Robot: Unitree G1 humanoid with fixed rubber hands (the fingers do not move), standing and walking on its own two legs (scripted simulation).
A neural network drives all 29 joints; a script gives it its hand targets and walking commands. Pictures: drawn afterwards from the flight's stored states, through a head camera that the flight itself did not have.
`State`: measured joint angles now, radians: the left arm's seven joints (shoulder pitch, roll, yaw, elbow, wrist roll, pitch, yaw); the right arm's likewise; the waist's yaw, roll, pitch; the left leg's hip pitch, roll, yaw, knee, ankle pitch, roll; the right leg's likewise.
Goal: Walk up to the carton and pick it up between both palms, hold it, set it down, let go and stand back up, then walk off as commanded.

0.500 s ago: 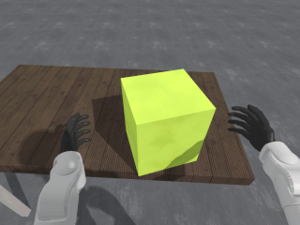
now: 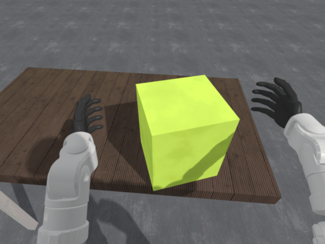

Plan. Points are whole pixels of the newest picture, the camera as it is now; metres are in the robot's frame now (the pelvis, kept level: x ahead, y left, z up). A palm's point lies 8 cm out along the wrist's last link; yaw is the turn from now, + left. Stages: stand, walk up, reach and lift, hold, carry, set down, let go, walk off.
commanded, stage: reach and lift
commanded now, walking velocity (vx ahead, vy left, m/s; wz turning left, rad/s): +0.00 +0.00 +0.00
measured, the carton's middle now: (179, 132) +0.45 +0.00 +0.03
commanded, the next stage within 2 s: none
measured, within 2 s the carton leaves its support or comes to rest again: neither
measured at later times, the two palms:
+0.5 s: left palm (80, 106) +0.35 +0.22 +0.20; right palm (270, 78) +0.45 -0.19 +0.24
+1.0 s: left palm (83, 128) +0.35 +0.23 +0.13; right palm (247, 115) +0.44 -0.17 +0.13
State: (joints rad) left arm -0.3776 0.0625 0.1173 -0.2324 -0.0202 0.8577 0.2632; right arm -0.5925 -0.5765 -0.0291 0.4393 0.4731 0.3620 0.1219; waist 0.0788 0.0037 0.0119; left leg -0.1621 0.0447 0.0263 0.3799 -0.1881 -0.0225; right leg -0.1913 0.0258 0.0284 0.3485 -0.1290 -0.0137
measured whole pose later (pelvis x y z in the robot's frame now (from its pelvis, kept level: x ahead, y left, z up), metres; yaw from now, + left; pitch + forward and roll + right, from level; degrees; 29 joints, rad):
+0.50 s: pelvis +0.00 +0.00 +0.00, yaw +0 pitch -1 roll +0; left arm -0.67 0.08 0.14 0.02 -0.04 0.86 0.28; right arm -0.95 -0.58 0.01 0.78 0.48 0.39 0.14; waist 0.14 0.01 0.01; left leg -0.17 0.04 0.03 0.38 -0.19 -0.02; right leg -0.19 0.03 0.03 0.34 -0.13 -0.01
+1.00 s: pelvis +0.01 +0.00 +0.00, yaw +0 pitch +0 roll -1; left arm -0.53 0.08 0.14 0.23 -0.04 0.59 0.23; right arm -0.75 -0.44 0.04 0.83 0.34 0.23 0.14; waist 0.14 0.02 0.01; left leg -0.18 0.05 0.03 0.38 -0.20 -0.02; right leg -0.20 0.03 0.03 0.33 -0.13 -0.01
